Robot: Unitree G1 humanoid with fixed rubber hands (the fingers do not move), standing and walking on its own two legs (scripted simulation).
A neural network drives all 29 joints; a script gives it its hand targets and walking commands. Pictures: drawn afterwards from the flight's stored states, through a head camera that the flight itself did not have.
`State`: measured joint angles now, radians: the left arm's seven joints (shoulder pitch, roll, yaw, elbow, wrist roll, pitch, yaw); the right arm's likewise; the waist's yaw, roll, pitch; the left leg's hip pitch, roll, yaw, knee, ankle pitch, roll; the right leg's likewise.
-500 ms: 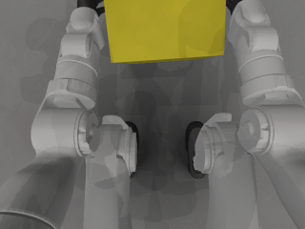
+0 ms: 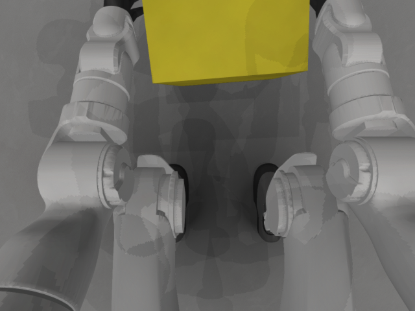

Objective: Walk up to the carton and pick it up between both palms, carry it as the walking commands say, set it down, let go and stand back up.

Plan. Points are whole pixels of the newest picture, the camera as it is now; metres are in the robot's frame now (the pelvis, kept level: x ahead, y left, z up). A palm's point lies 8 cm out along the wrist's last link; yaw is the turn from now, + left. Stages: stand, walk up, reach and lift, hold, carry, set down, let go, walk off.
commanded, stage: set down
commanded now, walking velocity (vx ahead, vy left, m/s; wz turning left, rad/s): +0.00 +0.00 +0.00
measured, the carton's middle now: (224, 20) +0.54 +0.00 -0.23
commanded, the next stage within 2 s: none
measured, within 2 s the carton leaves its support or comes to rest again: rests again in 0.16 s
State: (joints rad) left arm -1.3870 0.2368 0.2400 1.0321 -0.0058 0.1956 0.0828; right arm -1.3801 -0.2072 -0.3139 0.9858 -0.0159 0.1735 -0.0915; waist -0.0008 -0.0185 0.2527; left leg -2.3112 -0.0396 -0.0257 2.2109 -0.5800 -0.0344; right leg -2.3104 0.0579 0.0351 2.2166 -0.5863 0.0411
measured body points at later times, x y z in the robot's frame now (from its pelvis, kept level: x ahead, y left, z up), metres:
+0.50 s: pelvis +0.00 +0.00 +0.00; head +0.36 +0.01 +0.27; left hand +0.55 +0.15 -0.17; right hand +0.56 -0.15 -0.16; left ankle +0.11 +0.12 -0.33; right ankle +0.11 -0.12 -0.33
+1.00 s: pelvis +0.00 +0.00 +0.00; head +0.37 +0.01 +0.26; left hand +0.55 +0.16 -0.18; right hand +0.55 -0.16 -0.17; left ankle +0.11 +0.12 -0.33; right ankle +0.11 -0.12 -0.33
